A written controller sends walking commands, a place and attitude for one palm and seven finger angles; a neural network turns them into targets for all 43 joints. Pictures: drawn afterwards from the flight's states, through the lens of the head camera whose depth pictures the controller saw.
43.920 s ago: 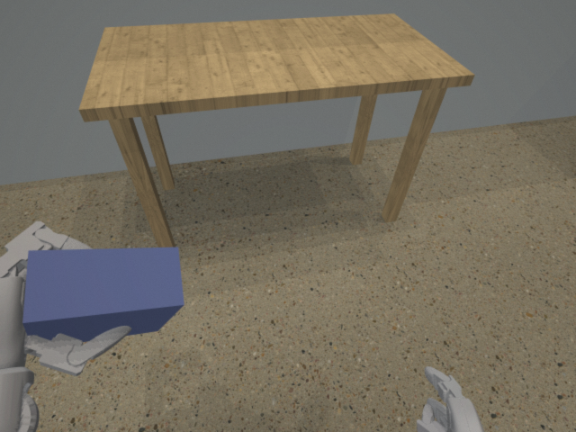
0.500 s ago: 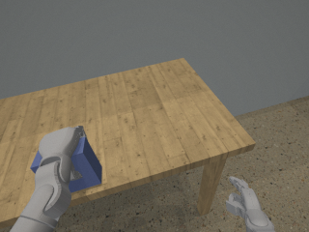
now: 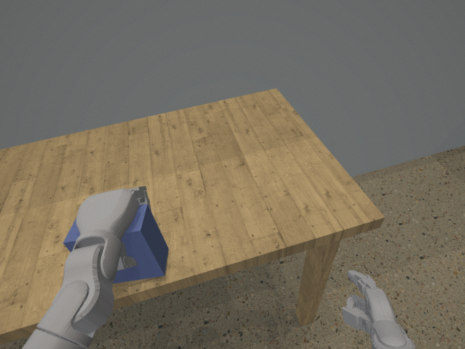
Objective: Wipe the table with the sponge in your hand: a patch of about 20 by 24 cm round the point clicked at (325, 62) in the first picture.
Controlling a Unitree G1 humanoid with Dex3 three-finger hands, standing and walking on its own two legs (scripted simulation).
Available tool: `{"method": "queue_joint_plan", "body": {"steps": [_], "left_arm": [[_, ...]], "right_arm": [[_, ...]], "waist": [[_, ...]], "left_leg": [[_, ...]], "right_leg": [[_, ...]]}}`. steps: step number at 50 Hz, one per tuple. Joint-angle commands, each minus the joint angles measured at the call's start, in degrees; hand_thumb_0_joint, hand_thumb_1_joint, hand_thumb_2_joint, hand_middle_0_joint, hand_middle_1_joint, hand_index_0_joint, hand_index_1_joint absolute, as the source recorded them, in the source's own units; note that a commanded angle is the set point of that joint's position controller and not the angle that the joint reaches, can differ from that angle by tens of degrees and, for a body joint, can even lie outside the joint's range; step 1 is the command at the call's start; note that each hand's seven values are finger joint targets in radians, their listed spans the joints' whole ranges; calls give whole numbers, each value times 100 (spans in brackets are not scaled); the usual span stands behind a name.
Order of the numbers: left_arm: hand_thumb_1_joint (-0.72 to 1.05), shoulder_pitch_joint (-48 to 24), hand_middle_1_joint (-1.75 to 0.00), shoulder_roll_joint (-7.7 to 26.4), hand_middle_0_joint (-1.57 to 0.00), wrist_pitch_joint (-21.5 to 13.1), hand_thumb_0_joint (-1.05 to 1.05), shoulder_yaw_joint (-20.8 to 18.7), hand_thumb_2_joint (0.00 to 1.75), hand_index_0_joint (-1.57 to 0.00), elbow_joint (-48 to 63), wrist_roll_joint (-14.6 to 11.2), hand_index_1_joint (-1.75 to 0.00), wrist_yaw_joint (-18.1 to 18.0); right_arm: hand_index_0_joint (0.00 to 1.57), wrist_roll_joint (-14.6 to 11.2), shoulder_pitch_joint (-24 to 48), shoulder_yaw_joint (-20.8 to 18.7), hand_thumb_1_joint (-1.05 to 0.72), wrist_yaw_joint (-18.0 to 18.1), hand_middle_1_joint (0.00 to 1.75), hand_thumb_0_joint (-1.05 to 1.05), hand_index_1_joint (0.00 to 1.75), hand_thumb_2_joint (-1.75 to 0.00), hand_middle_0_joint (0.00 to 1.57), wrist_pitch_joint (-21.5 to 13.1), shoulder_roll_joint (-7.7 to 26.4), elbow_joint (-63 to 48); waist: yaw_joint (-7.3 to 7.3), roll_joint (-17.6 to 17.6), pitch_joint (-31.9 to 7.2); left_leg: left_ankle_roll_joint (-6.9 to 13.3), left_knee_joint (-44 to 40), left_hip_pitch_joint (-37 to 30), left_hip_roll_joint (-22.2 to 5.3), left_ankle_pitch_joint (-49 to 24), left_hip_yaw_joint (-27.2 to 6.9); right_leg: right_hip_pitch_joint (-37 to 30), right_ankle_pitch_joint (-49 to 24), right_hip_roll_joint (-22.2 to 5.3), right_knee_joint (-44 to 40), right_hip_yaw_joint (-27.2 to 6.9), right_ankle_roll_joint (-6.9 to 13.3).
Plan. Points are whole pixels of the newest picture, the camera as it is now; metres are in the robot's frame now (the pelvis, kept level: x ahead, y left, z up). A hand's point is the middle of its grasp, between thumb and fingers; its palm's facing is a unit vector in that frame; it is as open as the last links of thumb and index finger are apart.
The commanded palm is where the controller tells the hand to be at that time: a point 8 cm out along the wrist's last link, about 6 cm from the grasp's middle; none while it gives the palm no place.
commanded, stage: move the sponge above the wiping area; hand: left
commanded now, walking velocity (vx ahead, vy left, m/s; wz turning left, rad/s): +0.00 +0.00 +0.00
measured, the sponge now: (126, 253) +0.25 +0.25 +0.03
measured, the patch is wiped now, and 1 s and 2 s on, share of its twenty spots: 0.00 0.00 0.00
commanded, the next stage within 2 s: lower the sponge onto the table in 2.00 s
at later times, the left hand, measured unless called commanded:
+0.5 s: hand (121, 227) +0.26 +0.24 +0.10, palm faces +0.05 -0.08 -1.00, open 10.3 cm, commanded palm +0.23 +0.25 +0.18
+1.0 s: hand (111, 215) +0.27 +0.25 +0.12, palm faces +0.11 -0.05 -0.99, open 10.3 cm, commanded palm +0.23 +0.26 +0.18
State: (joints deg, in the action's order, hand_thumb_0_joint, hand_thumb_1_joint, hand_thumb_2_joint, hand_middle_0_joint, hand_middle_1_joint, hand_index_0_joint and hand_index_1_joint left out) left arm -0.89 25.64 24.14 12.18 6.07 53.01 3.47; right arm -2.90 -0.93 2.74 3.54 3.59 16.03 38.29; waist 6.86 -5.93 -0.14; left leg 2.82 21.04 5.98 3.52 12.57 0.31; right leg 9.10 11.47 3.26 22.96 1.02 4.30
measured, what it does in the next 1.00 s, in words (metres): stands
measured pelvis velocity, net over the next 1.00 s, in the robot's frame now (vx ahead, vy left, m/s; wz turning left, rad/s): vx -0.01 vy -0.02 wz -0.01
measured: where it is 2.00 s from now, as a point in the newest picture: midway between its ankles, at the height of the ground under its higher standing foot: outside the picture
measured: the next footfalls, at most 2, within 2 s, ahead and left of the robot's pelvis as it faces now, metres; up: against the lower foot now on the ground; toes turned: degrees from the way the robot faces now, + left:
none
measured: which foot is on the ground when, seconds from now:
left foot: down 0.00-1.00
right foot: down 0.00-1.00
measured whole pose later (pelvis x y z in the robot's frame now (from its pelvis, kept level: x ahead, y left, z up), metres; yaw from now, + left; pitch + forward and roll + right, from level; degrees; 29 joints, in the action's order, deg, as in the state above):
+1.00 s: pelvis -0.01 -0.02 +0.00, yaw -1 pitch -4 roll +1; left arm -4.0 28.4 24.2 7.1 2.4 51.9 -1.1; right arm -3.5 -1.0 2.8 4.0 2.9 15.3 40.1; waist 6.9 -5.4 0.0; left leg 1.2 21.0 5.0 2.1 12.3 0.4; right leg 8.1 10.7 4.8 22.4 0.8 6.0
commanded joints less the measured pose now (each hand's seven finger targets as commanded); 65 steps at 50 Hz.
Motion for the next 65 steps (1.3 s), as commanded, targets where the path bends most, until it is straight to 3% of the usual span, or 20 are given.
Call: {"method": "queue_joint_plan", "body": {"steps": [1,2,4,12,17,19,20,24,30,33,38,39,40,44,45,49,55,60,64,65], "left_arm": [[10,-2335,-160,1659,-120,-140,0,-1555,130,-120,862,338,-160,-829],[10,-2422,-160,1419,-120,-33,0,-1387,130,-120,712,258,-160,-875],[10,-2332,-160,1701,-120,223,0,-1692,130,-120,590,91,-160,-953],[10,-1195,-160,705,-120,843,0,-629,130,-120,1029,-160,-160,-133],[10,-1722,-160,1283,-120,419,0,-950,130,-120,1550,223,-160,-140],[10,-2186,-160,1824,-120,146,0,-1416,130,-120,2053,379,-160,-392],[10,-2270,-160,1580,-120,45,0,-1282,130,-120,1966,432,-160,-521],[10,-2249,-160,1860,-120,55,0,-1705,130,-120,1323,326,-160,-863],[10,-1525,-160,838,-120,753,0,-860,130,-120,664,-175,-160,-491],[10,-1395,-160,899,-120,833,0,-726,130,-120,661,-170,-160,-151],[10,-1860,-160,1571,-120,433,0,-1222,130,-120,1063,168,-160,-95],[10,-2114,-160,1919,-120,286,0,-1500,130,-120,1360,235,-160,-199],[10,-2325,-160,1680,-120,142,0,-1334,130,-120,1381,266,-160,-282],[10,-2396,-160,2174,-120,-228,0,-1942,130,-120,1334,294,-160,-741],[10,-2336,-160,1743,-120,-192,0,-1627,130,-120,1187,238,-160,-797],[10,-2148,-160,1702,-120,220,0,-1649,130,-120,433,-11,-160,-806],[10,-1508,-160,1195,-120,672,0,-1005,130,-120,250,-236,-160,-112],[10,-1681,-160,1467,-120,-22,0,-1226,130,-120,1238,-91,-160,-15],[10,-1985,-160,2352,-120,-533,0,-2134,130,-120,1564,133,-160,-526],[10,-2147,-160,2104,-120,-506,0,-1985,130,-120,1330,195,-160,-665]], "right_arm": [[20,16,1284,-130,-90,51,30,0,30,-90,20,-360,359,-889],[20,-2,1322,-136,-90,29,30,0,30,-90,20,-334,371,-853],[20,-55,1525,-131,-90,-7,30,0,30,-90,20,-318,425,-825],[20,-113,1576,-135,-90,-170,30,0,30,-90,20,-140,477,-1122],[20,3,1459,-87,-90,-81,30,0,30,-90,20,-93,444,-1171],[20,51,1568,-101,-90,-21,30,0,30,-90,20,-171,419,-1172],[20,79,1392,-115,-90,19,30,0,30,-90,20,-225,332,-1169],[20,-4,1504,-127,-90,13,30,0,30,-90,20,-282,383,-929],[20,-125,1692,-133,-90,-98,30,0,30,-90,20,-254,419,-983],[20,-134,1626,-121,-90,-75,30,0,30,-90,20,-168,474,-1022],[20,-35,1535,-80,-90,-12,30,0,30,-90,20,-112,466,-1102],[20,-8,1625,-68,-90,24,30,0,30,-90,20,-158,464,-1121],[20,13,1532,-72,-90,68,30,0,30,-90,20,-218,383,-1157],[20,23,1421,-136,-90,100,30,0,30,-90,20,-387,403,-962],[20,18,1394,-140,-90,100,30,0,30,-90,20,-418,331,-990],[20,-77,1523,-169,-90,37,30,0,30,-90,20,-411,446,-826],[20,-129,1590,-155,-90,23,30,0,30,-90,20,-289,540,-1028],[20,-16,1395,-142,-90,63,30,0,30,-90,20,-375,444,-1173],[20,71,1311,-155,-90,135,30,0,30,-90,20,-457,432,-1021],[20,84,1189,-169,-90,164,30,0,30,-90,20,-457,389,-990]], "waist": [[56,376,-1195],[43,302,-1178],[152,222,-1104],[-88,583,-1308],[-67,655,-1372],[39,316,-1521],[29,346,-1730],[89,20,-1250],[7,245,-1008],[-103,650,-1020],[-47,795,-1340],[4,545,-1362],[-8,506,-1535],[120,-143,-1504],[99,-168,-1503],[37,192,-943],[-79,654,-1112],[-59,524,-1541],[88,105,-1448],[42,137,-1445]], "left_leg": [[-54,-253,25,-109,-1312,-576],[-77,-279,61,-112,-1269,-549],[-88,-313,58,-85,-1172,-548],[-4,-92,161,-100,-1590,-467],[48,-65,43,-93,-1466,-505],[60,-56,-170,-87,-1414,-562],[70,-25,-179,-77,-1538,-490],[-20,-177,-135,-59,-1342,-582],[-24,-234,176,-76,-1195,-458],[27,-159,252,-78,-1079,-439],[64,-112,226,-50,-956,-453],[71,-113,109,-46,-901,-491],[102,-81,71,-25,-966,-427],[24,-158,-93,-6,-1049,-545],[28,-144,-41,-8,-1148,-469],[-33,-198,150,-29,-938,-468],[52,-72,420,-49,-831,-363],[140,78,90,-32,-1118,-418],[66,-7,-63,-17,-1173,-530],[57,-12,2,-23,-1213,-453]], "right_leg": [[-630,-736,-154,-375,-967,200],[-627,-737,-178,-413,-936,189],[-671,-634,-158,-458,-1107,233],[-905,-1624,-291,-201,-834,52],[-817,-1320,-265,-202,-937,60],[-809,-1082,-172,-252,-1210,157],[-935,-1170,-194,-187,-1044,152],[-695,-853,-128,-422,-1292,274],[-784,-945,-259,-387,-909,117],[-742,-979,-313,-384,-954,10],[-852,-702,-320,-326,-1027,0],[-785,-498,-255,-373,-1216,66],[-897,-538,-280,-332,-1053,51],[-830,-484,-183,-451,-1323,212],[-898,-620,-228,-401,-1122,189],[-634,-470,-246,-555,-1268,164],[-869,-731,-404,-383,-1081,-20],[-922,-1085,-357,-248,-1029,-10],[-809,-903,-257,-374,-1332,128],[-839,-916,-271,-349,-1144,131]]}}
